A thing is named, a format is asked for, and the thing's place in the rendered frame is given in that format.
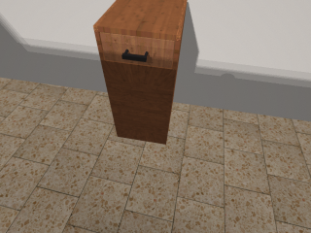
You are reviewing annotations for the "cabinet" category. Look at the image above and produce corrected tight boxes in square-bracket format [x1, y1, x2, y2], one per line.
[93, 0, 188, 145]

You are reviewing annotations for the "drawer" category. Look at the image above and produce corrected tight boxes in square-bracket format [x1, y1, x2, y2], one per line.
[100, 32, 176, 69]

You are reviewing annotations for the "handle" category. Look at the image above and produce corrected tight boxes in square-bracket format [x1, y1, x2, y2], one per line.
[121, 49, 148, 62]

